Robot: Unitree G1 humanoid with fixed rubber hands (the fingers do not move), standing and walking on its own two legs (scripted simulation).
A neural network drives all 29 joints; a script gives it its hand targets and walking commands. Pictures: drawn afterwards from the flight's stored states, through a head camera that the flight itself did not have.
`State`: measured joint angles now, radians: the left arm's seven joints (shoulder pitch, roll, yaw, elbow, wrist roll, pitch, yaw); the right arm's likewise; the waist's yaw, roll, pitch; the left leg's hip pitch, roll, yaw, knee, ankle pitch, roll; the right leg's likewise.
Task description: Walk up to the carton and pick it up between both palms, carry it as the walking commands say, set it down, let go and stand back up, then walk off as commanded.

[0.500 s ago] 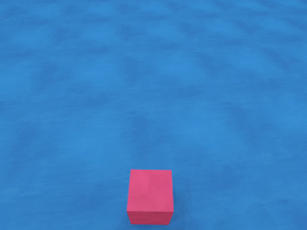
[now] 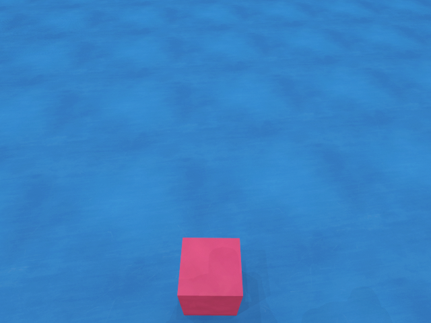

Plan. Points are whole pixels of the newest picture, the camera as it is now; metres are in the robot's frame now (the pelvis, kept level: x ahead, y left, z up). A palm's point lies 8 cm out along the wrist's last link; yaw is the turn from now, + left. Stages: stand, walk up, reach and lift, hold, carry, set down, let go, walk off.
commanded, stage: reach and lift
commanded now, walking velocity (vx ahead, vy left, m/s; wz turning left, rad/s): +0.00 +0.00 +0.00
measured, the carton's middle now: (210, 278) +0.41 +0.02 -0.63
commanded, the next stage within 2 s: none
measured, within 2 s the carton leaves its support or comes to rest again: neither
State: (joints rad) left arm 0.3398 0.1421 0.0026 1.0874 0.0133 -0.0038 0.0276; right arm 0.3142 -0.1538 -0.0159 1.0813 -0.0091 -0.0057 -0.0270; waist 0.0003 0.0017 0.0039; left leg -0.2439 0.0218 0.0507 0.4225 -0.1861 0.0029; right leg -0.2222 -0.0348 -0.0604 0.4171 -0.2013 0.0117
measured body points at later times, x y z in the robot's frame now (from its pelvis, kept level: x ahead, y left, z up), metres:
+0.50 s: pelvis +0.01 +0.00 -0.04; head +0.12 +0.00 +0.39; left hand +0.17 +0.21 -0.17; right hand +0.16 -0.21 -0.17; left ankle +0.02 +0.12 -0.74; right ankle +0.01 -0.13 -0.74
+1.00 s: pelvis -0.05 +0.00 -0.09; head +0.10 +0.00 +0.33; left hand +0.26 +0.22 -0.20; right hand +0.25 -0.21 -0.20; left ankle +0.02 +0.12 -0.74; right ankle +0.01 -0.13 -0.74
